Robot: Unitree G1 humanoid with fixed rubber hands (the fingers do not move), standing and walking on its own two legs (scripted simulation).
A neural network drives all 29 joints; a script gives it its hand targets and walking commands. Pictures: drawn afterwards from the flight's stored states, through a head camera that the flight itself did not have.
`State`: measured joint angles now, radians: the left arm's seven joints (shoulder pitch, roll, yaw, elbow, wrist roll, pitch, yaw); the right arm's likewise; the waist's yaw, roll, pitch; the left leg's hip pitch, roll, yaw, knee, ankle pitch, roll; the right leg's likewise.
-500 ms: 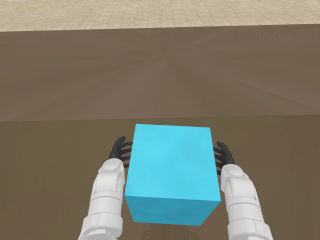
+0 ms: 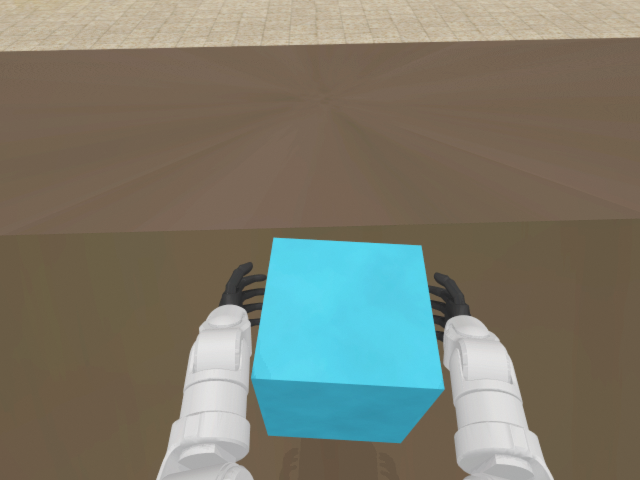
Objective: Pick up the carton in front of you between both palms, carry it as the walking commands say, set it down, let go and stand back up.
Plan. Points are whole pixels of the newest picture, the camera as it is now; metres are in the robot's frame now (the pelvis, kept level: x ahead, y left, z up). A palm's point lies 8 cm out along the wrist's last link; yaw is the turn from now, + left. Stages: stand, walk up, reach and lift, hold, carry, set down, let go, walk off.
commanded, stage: reach and lift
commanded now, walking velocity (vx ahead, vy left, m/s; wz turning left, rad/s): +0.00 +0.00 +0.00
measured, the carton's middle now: (340, 345) +0.31 +0.00 -0.06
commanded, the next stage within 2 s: hold in 0.48 s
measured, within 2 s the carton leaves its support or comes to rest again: neither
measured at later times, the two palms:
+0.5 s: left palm (232, 308) +0.31 +0.15 +0.04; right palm (458, 316) +0.31 -0.15 +0.03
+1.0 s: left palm (228, 310) +0.29 +0.15 +0.06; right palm (464, 320) +0.29 -0.15 +0.05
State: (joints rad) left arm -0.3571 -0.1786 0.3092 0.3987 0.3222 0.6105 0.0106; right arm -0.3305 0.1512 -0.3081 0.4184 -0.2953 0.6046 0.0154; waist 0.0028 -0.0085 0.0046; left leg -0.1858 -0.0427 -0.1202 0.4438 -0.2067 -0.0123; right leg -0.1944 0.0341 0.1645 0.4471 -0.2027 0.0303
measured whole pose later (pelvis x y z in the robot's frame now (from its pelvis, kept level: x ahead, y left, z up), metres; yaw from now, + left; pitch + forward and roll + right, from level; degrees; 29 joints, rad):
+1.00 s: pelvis +0.00 -0.01 +0.00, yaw +0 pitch -8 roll +0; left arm -0.31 -0.16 0.25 0.28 0.30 0.75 0.00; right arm -0.28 0.16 -0.24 0.28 -0.28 0.76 0.01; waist 0.01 0.00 0.01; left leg -0.05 -0.03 -0.13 0.38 -0.19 -0.02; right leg -0.06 0.04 0.15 0.38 -0.19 0.02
